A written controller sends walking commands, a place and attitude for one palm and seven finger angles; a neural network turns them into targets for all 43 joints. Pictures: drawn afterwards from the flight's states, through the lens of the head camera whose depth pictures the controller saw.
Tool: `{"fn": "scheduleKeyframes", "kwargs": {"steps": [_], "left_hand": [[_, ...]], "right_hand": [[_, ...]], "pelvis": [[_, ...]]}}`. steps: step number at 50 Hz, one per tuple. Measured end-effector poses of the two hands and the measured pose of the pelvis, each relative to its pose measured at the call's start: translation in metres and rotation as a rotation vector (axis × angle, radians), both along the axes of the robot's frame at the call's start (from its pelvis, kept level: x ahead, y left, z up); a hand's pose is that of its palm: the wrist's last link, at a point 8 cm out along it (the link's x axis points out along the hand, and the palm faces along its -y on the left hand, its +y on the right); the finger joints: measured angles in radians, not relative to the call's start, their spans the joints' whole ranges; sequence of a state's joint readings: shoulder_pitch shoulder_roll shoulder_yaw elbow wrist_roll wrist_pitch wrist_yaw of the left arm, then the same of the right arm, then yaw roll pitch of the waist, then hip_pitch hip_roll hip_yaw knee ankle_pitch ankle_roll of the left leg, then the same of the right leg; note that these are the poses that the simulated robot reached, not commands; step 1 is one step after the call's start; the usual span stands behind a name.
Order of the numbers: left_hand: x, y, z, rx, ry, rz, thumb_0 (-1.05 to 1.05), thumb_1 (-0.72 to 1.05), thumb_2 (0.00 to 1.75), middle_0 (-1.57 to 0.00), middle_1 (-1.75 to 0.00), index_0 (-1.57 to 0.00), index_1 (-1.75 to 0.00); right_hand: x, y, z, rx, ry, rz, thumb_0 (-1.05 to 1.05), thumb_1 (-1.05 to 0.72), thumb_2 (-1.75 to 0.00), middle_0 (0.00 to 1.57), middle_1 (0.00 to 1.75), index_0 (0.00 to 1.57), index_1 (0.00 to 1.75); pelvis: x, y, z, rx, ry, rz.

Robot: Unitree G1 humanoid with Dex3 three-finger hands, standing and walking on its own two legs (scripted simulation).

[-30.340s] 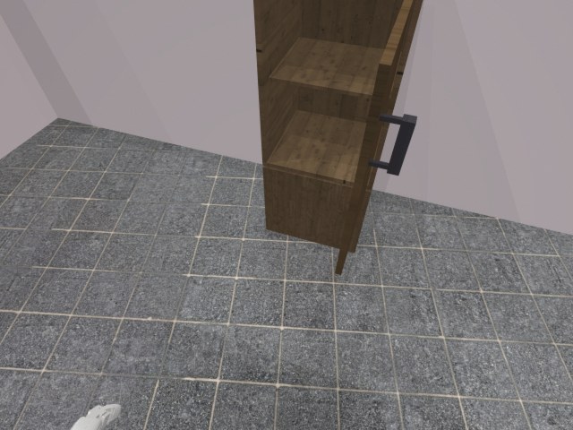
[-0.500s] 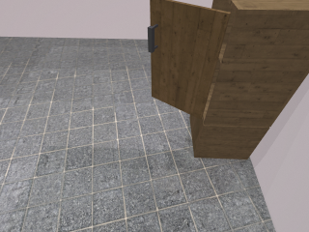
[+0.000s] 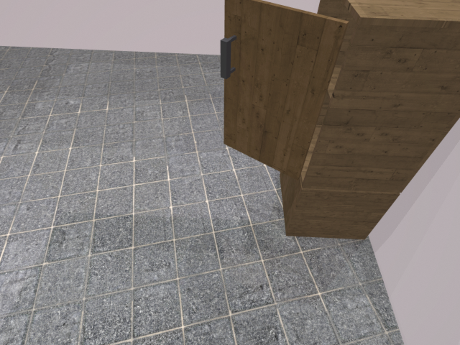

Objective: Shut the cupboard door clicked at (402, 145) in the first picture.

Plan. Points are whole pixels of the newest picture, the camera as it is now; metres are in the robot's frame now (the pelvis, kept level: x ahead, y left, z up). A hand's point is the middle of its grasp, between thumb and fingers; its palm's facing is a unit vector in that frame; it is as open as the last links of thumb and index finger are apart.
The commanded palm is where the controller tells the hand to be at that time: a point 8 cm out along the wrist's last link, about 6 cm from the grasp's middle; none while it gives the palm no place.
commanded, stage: look to check the result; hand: left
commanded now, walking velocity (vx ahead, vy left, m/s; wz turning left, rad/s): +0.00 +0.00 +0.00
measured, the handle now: (229, 56) +0.94 +0.05 +0.06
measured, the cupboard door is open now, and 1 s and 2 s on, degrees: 57 57 57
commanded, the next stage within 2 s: walk to a spot facing it in 0.48 s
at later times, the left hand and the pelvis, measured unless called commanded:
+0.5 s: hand out of the picture +0.08 +0.23 -0.16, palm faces -0.01 -0.95 -0.31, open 7.4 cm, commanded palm none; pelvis +0.02 -0.01 +0.00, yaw +1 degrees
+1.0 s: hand out of the picture +0.04 +0.21 -0.20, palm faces +0.18 -0.96 -0.23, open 7.4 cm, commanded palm none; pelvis +0.02 +0.00 -0.02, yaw +12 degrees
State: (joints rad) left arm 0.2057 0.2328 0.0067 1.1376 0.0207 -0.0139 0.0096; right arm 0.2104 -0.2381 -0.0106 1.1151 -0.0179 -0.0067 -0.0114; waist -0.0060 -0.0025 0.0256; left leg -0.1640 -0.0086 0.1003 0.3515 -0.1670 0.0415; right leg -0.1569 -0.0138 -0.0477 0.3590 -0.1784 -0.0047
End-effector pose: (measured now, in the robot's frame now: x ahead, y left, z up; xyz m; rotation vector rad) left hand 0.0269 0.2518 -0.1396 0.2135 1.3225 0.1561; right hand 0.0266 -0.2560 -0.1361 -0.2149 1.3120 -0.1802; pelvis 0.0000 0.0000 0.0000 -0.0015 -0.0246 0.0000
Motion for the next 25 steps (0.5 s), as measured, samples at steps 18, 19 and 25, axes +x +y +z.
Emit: {"fn": "scheduleKeyframes", "kwargs": {"steps": [18,19,25], "left_hand": [[0.029,0.023,0.014,0.069,-0.027,-0.006,0.01,0.90,0.90,-0.20,-0.30,-0.20,-0.30],[0.032,0.023,0.014,0.069,-0.032,-0.007,0.01,0.90,0.90,-0.20,-0.30,-0.20,-0.30],[0.045,0.021,0.015,0.069,-0.053,-0.016,0.01,0.90,0.90,-0.20,-0.30,-0.20,-0.30]], "right_hand": [[0.043,-0.023,0.008,-0.036,-0.036,0.039,0.01,-0.90,-0.90,0.20,0.30,0.20,0.30],[0.046,-0.025,0.008,-0.039,-0.039,0.040,0.01,-0.90,-0.90,0.20,0.30,0.20,0.30],[0.057,-0.033,0.012,-0.053,-0.052,0.048,0.01,-0.90,-0.90,0.20,0.30,0.20,0.30]], "pelvis": [[0.018,-0.005,0.003,0.001,0.002,0.010],[0.019,-0.006,0.003,0.001,0.002,0.010],[0.023,-0.008,0.003,0.001,0.002,0.012]]}}
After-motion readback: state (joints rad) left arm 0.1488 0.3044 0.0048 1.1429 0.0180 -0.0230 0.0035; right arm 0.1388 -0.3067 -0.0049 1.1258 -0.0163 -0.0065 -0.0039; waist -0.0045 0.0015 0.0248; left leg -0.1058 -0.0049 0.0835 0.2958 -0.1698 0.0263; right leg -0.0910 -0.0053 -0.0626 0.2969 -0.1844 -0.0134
